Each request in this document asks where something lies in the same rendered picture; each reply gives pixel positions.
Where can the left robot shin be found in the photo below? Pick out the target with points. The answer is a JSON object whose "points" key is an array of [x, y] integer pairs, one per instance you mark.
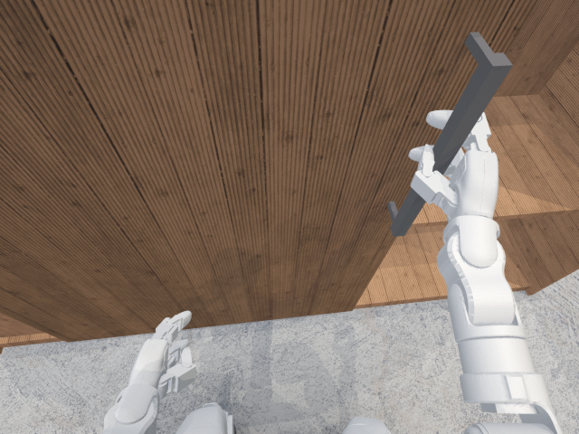
{"points": [[212, 404]]}

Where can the robot left hand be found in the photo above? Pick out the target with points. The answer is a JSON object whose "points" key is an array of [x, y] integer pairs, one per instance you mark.
{"points": [[156, 364]]}

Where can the robot left forearm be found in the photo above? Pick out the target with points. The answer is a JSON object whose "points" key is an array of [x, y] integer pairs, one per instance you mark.
{"points": [[135, 411]]}

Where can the robot right hand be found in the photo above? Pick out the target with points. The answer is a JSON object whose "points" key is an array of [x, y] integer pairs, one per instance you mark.
{"points": [[473, 176]]}

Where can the handle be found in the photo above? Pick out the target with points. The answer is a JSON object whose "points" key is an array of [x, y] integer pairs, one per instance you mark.
{"points": [[492, 69]]}

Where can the robot right forearm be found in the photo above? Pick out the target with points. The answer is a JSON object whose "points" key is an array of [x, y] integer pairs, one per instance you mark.
{"points": [[497, 368]]}

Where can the robot left thigh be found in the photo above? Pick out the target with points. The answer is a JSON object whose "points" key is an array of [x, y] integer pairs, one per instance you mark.
{"points": [[208, 420]]}

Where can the wardrobe door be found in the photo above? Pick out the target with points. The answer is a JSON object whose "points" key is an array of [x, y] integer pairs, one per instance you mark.
{"points": [[12, 327], [231, 158]]}

